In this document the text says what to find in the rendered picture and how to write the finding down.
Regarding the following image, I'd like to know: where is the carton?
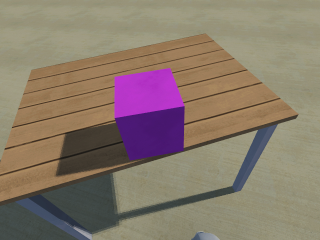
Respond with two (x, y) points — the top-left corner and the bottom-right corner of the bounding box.
(114, 68), (185, 161)

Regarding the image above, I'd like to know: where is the table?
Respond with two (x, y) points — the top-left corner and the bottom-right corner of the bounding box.
(0, 33), (299, 240)

